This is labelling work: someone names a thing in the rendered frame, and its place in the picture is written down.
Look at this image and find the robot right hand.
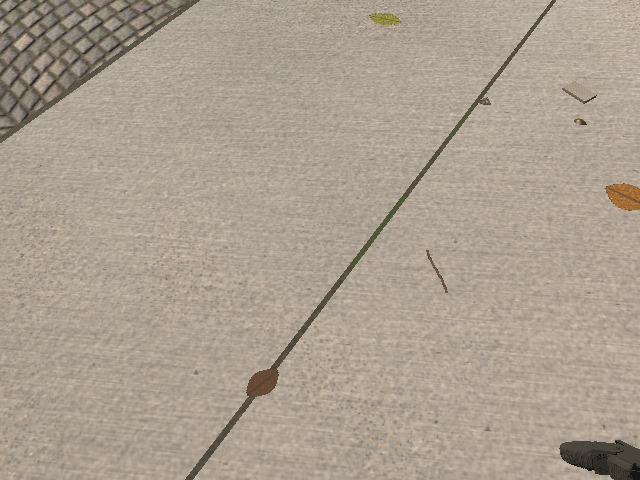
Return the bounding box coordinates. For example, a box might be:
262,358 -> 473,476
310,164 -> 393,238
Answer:
559,440 -> 640,480

